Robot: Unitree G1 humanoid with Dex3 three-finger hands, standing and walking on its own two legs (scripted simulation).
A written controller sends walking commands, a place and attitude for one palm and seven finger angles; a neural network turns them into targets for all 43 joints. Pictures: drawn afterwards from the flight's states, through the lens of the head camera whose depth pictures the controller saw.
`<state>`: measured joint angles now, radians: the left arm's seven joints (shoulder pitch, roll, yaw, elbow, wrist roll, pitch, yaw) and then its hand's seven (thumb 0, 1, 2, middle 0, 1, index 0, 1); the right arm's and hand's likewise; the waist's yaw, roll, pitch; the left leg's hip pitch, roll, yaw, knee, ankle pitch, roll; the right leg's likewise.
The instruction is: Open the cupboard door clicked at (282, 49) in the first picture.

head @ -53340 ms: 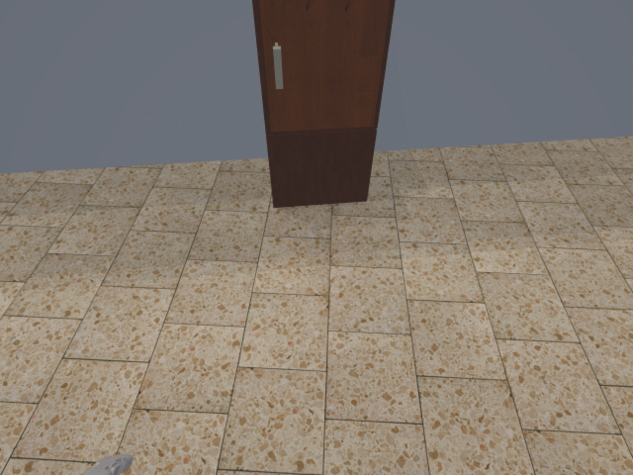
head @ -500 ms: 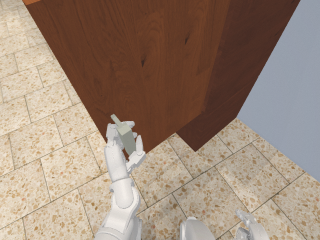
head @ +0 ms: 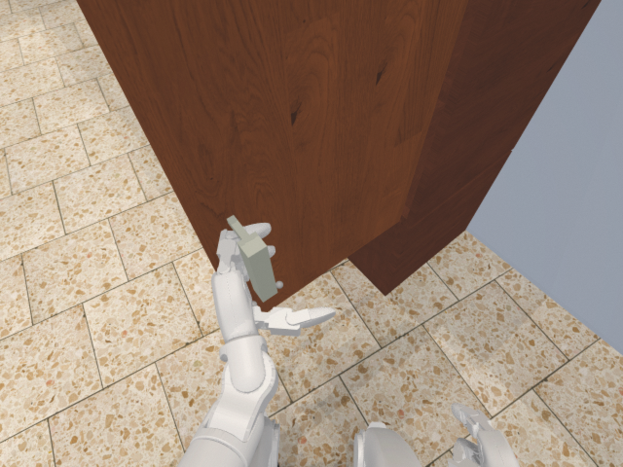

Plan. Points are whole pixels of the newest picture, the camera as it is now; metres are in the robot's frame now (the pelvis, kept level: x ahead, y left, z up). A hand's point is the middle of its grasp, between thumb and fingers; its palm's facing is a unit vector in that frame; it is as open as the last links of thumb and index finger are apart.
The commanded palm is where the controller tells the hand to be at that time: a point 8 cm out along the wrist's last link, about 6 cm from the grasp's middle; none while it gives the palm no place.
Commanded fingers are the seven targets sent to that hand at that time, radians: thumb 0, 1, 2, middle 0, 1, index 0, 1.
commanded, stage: open thumb and fingers to let go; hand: left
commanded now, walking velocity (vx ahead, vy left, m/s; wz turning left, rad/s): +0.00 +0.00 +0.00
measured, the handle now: (250, 258) +0.38 +0.10 +0.03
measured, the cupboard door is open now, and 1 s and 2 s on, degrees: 88 90 90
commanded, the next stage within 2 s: slide the hand sideways off the handle in 0.26 s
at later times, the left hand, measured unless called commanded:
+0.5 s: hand (270, 306) +0.31 +0.07 +0.02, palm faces -0.08 -0.99 -0.14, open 15.6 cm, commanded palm +0.29 +0.11 +0.02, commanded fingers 0.00 -0.50 0.30 -0.15 -0.30 -0.15 -0.30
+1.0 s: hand (239, 345) +0.26 +0.10 +0.02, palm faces -0.17 -0.99 -0.02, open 16.3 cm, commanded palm +0.25 +0.15 +0.02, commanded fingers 0.00 -0.50 0.30 -0.15 -0.30 -0.15 -0.30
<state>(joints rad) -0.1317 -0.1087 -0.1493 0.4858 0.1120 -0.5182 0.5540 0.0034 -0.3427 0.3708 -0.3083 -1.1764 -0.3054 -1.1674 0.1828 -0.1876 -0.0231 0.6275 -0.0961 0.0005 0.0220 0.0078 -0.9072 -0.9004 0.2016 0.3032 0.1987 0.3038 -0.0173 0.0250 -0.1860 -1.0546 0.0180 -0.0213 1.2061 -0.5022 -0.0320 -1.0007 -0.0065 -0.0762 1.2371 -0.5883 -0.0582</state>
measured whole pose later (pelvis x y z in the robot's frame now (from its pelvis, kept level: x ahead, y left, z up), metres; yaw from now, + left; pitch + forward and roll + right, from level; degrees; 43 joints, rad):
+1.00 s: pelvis -0.01 +0.03 -0.02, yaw -1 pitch +19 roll -1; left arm 0.13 0.10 -0.19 0.16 -0.05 -0.46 0.00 -0.01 -0.51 0.30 -0.17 -0.32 -0.16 -0.30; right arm 0.17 -0.22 0.00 0.48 -0.01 0.05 0.02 0.01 -0.91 -0.90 0.20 0.30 0.20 0.30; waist 0.00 0.04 -0.15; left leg -1.10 0.01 0.00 1.31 -0.54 0.01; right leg -1.03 -0.02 -0.06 1.30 -0.60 -0.02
